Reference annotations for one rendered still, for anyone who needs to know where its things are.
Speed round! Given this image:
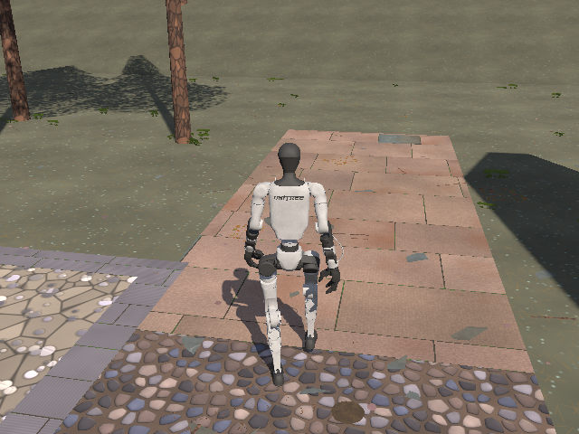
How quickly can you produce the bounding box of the left robot shin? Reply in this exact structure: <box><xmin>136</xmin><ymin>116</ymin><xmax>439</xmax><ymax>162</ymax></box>
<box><xmin>265</xmin><ymin>312</ymin><xmax>281</xmax><ymax>373</ymax></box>

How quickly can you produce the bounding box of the robot shin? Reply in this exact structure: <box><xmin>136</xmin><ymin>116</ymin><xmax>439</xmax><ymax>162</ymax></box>
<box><xmin>305</xmin><ymin>284</ymin><xmax>318</xmax><ymax>338</ymax></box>
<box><xmin>265</xmin><ymin>312</ymin><xmax>281</xmax><ymax>373</ymax></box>

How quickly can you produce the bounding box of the robot left forearm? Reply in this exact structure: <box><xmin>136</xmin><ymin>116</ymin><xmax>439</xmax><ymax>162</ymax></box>
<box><xmin>244</xmin><ymin>218</ymin><xmax>259</xmax><ymax>252</ymax></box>

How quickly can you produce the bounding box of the robot left upper arm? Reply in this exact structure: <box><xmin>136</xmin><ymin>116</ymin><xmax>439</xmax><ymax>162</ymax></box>
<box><xmin>249</xmin><ymin>182</ymin><xmax>271</xmax><ymax>231</ymax></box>

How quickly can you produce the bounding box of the right robot shin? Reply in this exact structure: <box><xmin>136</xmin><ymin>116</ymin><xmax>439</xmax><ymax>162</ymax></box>
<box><xmin>305</xmin><ymin>284</ymin><xmax>318</xmax><ymax>338</ymax></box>

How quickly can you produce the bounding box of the left robot hand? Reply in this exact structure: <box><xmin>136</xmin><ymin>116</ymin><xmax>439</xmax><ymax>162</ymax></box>
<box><xmin>244</xmin><ymin>249</ymin><xmax>264</xmax><ymax>269</ymax></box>

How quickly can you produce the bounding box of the right robot hand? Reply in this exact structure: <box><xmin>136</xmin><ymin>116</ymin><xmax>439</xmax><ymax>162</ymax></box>
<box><xmin>318</xmin><ymin>267</ymin><xmax>340</xmax><ymax>294</ymax></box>

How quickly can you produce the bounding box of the robot right upper arm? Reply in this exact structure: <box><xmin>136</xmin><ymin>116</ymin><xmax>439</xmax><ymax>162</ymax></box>
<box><xmin>308</xmin><ymin>182</ymin><xmax>329</xmax><ymax>234</ymax></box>

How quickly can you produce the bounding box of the robot right forearm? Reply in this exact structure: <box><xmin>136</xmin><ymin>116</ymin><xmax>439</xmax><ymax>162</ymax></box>
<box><xmin>320</xmin><ymin>221</ymin><xmax>338</xmax><ymax>269</ymax></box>

